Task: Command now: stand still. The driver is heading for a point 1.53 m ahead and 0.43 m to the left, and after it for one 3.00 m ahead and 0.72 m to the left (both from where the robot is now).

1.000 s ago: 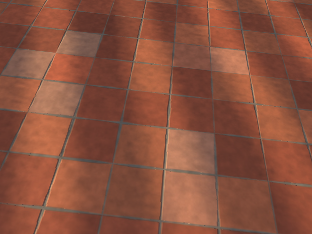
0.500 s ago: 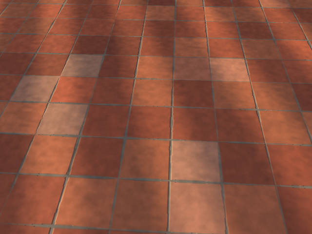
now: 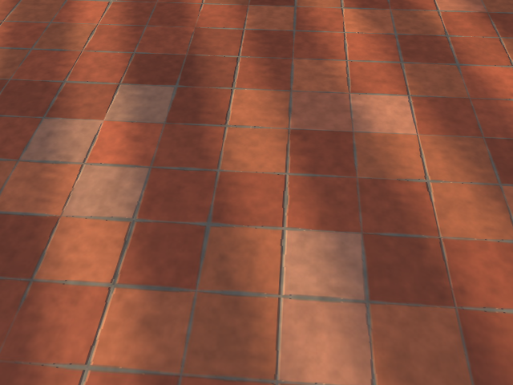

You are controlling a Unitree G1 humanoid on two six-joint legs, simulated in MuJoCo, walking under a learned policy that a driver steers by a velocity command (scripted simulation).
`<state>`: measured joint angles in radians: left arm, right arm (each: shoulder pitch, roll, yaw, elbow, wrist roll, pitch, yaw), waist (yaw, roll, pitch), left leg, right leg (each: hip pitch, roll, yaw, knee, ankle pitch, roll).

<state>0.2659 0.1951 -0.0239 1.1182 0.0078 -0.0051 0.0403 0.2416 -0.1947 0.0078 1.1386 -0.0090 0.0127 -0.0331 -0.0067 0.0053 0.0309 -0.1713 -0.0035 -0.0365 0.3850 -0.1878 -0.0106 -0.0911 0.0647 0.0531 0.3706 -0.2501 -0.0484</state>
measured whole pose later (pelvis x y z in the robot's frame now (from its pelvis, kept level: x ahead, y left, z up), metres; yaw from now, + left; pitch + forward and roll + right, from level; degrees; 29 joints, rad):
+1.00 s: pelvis +0.33 +0.04 -0.03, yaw +1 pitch +0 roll -1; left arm 0.09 0.20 0.05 0.95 0.02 -0.07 -0.01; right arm 0.45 -0.16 -0.01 1.11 -0.01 -0.08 -0.01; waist -0.02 0.01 0.07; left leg -0.13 -0.04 0.01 1.09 -0.41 0.10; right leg -0.40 0.08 -0.14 0.58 -0.18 -0.14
